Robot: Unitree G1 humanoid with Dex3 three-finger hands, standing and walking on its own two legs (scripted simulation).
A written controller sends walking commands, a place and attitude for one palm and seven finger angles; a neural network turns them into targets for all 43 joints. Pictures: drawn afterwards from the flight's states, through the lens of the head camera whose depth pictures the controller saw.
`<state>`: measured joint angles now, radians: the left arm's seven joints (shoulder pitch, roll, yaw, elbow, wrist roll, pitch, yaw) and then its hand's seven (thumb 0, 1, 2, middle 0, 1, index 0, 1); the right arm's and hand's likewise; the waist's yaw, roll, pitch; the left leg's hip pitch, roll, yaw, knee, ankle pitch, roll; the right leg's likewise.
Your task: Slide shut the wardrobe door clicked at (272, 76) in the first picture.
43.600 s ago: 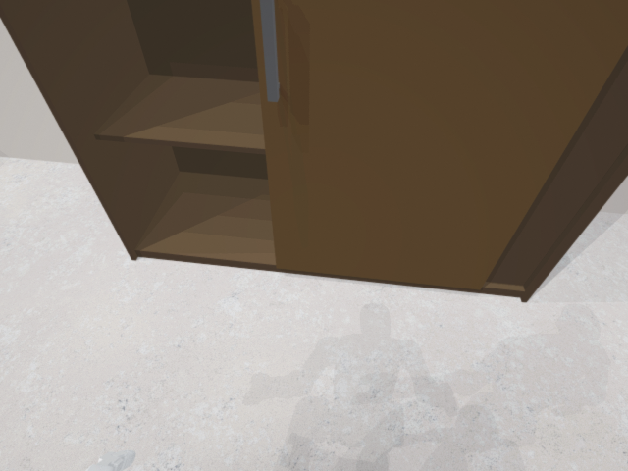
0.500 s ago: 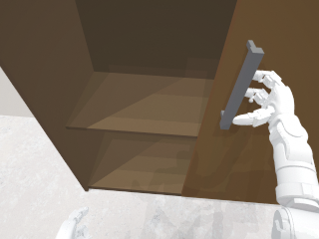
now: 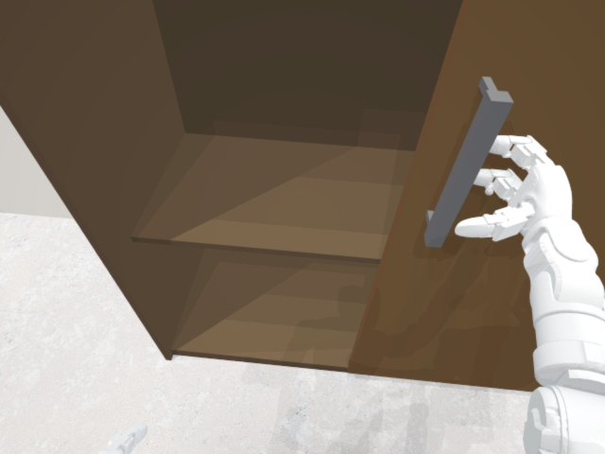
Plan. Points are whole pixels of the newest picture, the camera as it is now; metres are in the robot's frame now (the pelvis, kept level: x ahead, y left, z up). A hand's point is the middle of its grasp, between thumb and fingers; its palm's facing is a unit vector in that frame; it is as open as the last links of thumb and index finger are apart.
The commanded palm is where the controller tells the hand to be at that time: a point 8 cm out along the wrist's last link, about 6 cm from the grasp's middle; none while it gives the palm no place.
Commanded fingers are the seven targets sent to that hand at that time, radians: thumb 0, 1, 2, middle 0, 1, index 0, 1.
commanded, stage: slide the fingers in behind the handle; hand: right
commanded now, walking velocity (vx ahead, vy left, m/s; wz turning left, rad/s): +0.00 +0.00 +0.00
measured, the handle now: (456, 172) +0.47 -0.15 +0.16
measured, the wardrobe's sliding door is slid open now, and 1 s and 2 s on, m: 0.59 0.59 0.59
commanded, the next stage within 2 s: grip the handle and tug to test in 1.44 s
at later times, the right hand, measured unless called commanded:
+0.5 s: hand (465, 191) +0.42 -0.15 +0.16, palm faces +0.02 +1.00 +0.00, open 14.0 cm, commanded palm +0.40 -0.20 +0.17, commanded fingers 0.00 0.50 -0.30 0.30 1.20 0.30 1.20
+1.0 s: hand (443, 190) +0.42 -0.13 +0.16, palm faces +0.04 +1.00 -0.01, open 14.2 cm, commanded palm +0.39 -0.17 +0.17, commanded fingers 0.00 0.50 -0.30 0.30 1.20 0.30 1.20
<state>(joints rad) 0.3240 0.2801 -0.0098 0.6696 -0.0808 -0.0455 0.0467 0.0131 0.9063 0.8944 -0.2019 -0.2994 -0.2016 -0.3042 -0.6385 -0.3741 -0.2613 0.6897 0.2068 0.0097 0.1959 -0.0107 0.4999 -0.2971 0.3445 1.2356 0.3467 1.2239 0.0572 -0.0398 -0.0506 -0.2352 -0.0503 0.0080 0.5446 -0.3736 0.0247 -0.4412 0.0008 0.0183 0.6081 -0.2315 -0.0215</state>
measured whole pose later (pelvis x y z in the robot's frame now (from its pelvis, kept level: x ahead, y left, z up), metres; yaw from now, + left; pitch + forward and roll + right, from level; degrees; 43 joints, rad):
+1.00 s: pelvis +0.01 +0.01 +0.00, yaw -1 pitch +2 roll +0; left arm 0.27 0.26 -0.01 0.66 -0.07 -0.04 0.02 0.01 0.91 0.89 -0.20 -0.30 -0.20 -0.30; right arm -0.55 -0.23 -0.16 0.48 0.18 0.09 0.03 -0.01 0.50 -0.30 0.28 1.20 0.26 1.20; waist 0.03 -0.05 -0.05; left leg -0.19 -0.05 0.02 0.54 -0.39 0.04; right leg -0.39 0.00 0.03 0.59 -0.24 0.00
